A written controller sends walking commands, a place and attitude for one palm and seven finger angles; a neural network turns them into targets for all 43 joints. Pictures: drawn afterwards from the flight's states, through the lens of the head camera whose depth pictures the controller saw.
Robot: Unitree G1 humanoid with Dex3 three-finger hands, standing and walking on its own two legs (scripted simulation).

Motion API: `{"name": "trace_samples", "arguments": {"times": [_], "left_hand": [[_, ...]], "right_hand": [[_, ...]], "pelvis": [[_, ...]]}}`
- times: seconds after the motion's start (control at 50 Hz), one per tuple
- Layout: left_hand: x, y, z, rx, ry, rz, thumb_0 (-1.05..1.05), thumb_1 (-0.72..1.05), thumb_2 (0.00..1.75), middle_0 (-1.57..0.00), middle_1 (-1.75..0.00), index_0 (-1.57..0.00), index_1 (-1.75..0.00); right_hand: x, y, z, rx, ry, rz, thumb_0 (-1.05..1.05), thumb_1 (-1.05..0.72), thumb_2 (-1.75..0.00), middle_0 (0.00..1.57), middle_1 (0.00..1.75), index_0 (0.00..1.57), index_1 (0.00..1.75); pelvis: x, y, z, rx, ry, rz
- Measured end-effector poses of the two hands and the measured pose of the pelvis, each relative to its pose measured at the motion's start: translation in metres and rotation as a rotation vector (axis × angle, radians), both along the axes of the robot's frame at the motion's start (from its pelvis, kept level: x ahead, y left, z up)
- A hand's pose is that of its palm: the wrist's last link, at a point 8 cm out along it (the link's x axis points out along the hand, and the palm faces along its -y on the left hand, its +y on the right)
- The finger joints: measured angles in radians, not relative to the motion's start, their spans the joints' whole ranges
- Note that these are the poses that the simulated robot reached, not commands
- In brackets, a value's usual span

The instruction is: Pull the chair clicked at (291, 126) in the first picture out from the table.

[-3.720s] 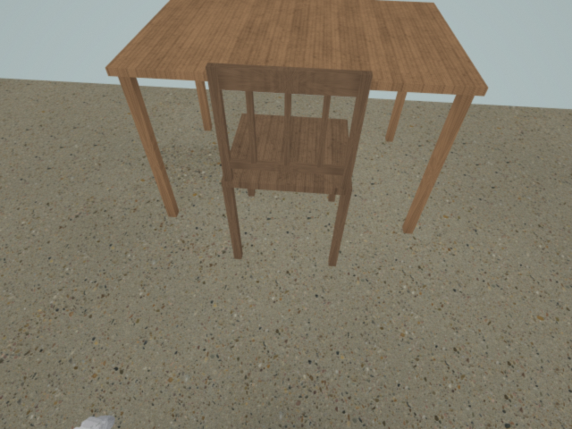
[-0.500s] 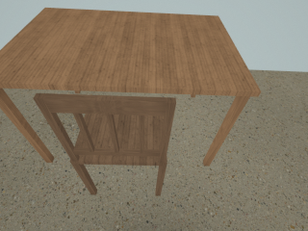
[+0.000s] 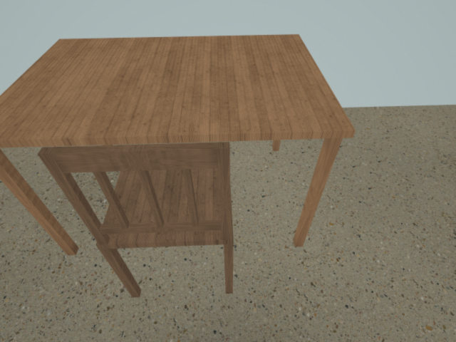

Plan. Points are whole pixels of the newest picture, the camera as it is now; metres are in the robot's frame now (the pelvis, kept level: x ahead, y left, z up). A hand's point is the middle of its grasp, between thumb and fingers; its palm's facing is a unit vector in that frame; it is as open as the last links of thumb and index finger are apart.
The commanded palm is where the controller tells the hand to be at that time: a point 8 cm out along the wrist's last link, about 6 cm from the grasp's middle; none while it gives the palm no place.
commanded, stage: come to a stop and stand still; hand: left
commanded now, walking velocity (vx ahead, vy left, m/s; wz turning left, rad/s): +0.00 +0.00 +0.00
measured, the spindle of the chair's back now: (152, 199) +0.49 +0.23 -0.11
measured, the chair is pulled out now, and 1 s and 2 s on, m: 0.00 0.00 0.00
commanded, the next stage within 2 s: look again from close up in 0.18 s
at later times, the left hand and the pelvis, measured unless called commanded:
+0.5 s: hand out of the picture +0.05 +0.21 -0.18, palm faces +0.02 -0.97 -0.25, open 7.4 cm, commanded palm none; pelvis +0.03 +0.03 -0.01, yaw +1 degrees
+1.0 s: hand out of the picture +0.04 +0.23 -0.18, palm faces +0.01 -0.98 -0.19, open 7.4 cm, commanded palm none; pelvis +0.03 +0.05 +0.00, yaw +0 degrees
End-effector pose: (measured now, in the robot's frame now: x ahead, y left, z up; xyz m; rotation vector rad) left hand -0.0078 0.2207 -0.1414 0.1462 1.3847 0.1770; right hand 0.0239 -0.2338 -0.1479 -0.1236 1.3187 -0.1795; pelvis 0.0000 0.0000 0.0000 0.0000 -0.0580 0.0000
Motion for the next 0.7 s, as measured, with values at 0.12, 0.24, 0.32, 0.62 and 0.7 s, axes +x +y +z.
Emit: {"name": "trace_samples", "arguments": {"times": [0.12,0.24,0.32,0.62,0.7], "left_hand": [[0.010,-0.014,-0.008,-0.049,-0.015,-0.006,0.01,0.91,0.90,-0.21,-0.29,-0.20,-0.30],[0.009,-0.014,-0.010,-0.067,0.035,0.001,0.01,0.92,0.90,-0.21,-0.29,-0.20,-0.30],[0.010,-0.007,-0.008,-0.061,0.060,-0.019,0.01,0.92,0.90,-0.21,-0.29,-0.20,-0.30],[0.082,0.053,-0.004,0.043,-0.119,-0.032,0.01,0.91,0.90,-0.20,-0.29,-0.20,-0.30],[0.090,0.055,-0.005,0.030,-0.148,-0.047,0.01,0.91,0.90,-0.20,-0.29,-0.20,-0.30]], "right_hand": [[-0.053,-0.004,0.005,-0.020,0.143,-0.023,0.00,-0.92,-0.90,0.20,0.30,0.19,0.30],[-0.086,0.015,0.010,0.001,0.259,-0.044,0.00,-0.91,-0.90,0.20,0.30,0.19,0.30],[-0.085,0.031,0.009,0.037,0.281,-0.040,0.00,-0.91,-0.90,0.20,0.30,0.19,0.30],[0.041,0.037,-0.001,-0.036,-0.009,0.033,0.02,-0.94,-0.90,0.20,0.30,0.20,0.30],[0.068,0.032,0.008,-0.059,-0.089,0.051,0.02,-0.93,-0.90,0.20,0.30,0.20,0.30]], "pelvis": [[0.003,-0.004,0.001,-0.008,0.000,0.006],[0.011,-0.001,0.002,-0.008,0.022,0.008],[0.016,0.004,0.001,-0.011,0.040,0.016],[0.040,0.037,-0.010,-0.016,0.062,0.005],[0.038,0.041,-0.010,-0.012,0.057,0.000]]}}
